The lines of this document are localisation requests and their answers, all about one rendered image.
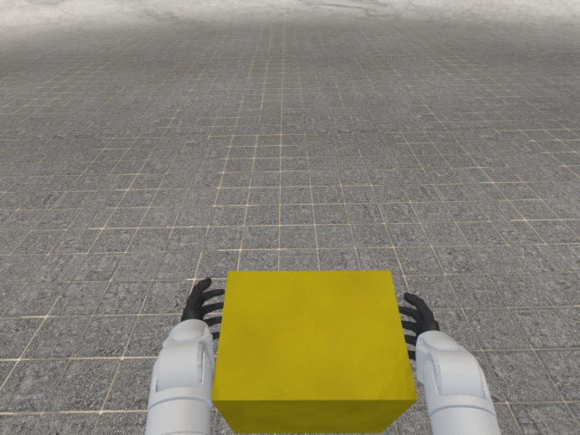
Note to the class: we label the robot right forearm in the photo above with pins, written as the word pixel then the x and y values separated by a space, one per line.
pixel 456 390

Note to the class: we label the robot left forearm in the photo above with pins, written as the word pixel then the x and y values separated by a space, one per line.
pixel 181 384

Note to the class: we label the robot right hand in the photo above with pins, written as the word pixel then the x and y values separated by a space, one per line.
pixel 423 316

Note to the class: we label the robot left hand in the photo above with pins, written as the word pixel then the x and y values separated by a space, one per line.
pixel 194 308

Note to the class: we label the carton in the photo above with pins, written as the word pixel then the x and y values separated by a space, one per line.
pixel 311 352

